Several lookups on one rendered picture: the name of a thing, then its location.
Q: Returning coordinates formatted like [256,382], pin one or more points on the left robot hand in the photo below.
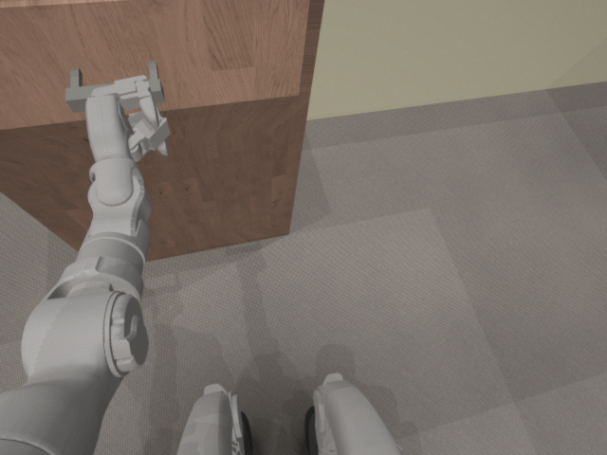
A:
[109,129]

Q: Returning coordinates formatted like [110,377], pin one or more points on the left robot thigh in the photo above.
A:
[215,421]

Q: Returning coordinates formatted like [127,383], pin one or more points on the robot left upper arm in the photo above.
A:
[77,351]

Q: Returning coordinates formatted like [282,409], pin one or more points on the drawer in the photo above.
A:
[207,52]

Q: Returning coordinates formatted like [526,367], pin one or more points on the robot thigh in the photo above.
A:
[215,421]
[358,429]

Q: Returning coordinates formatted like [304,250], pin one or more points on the robot left forearm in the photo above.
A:
[115,248]

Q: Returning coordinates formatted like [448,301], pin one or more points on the handle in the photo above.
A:
[77,94]

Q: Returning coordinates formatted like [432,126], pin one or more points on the cabinet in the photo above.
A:
[230,177]

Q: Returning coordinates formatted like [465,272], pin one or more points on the right robot thigh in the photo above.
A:
[358,429]

